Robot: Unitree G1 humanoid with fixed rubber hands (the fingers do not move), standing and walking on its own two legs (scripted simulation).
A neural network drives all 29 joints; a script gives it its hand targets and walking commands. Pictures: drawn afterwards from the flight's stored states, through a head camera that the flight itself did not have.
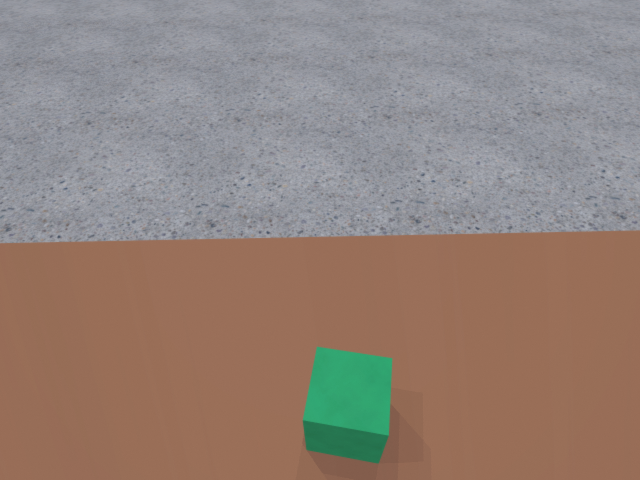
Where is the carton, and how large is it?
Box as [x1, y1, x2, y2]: [303, 347, 391, 463]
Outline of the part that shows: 317,347 303,416 306,449 378,463 388,436 391,358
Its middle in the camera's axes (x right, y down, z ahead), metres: +0.08 +0.47 +1.09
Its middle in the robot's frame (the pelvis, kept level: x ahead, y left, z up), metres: +0.47 -0.05 -0.64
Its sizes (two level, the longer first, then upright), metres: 0.210 0.200 0.250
